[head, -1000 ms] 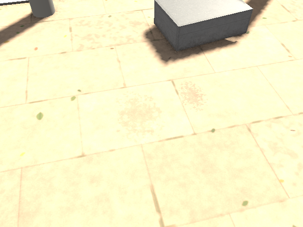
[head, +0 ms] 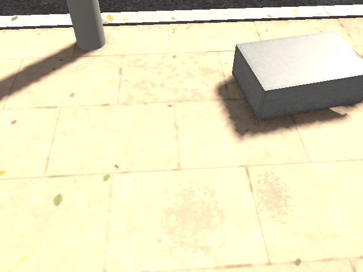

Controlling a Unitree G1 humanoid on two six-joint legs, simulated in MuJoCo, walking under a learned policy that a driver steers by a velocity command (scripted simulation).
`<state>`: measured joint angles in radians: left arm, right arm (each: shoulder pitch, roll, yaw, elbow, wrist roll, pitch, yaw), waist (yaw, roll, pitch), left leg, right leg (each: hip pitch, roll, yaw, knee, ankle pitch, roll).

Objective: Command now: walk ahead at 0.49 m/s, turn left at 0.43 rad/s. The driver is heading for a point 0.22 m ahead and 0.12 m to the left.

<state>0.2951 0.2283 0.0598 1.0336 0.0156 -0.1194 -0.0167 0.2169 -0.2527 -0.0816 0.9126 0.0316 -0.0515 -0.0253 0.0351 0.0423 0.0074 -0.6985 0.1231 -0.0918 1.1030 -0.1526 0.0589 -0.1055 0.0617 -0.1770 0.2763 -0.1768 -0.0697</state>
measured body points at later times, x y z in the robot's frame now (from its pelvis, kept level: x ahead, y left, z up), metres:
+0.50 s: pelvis +0.19 +0.05 -0.01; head +0.22 +0.06 +0.44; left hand +0.25 +0.32 -0.15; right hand +0.34 -0.18 -0.13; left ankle +0.26 +0.14 -0.74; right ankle +0.22 -0.11 -0.71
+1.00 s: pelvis +0.25 +0.03 -0.01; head +0.27 +0.03 +0.44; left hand +0.27 +0.27 -0.16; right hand +0.35 -0.22 -0.15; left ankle +0.26 +0.14 -0.74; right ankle +0.24 -0.10 -0.74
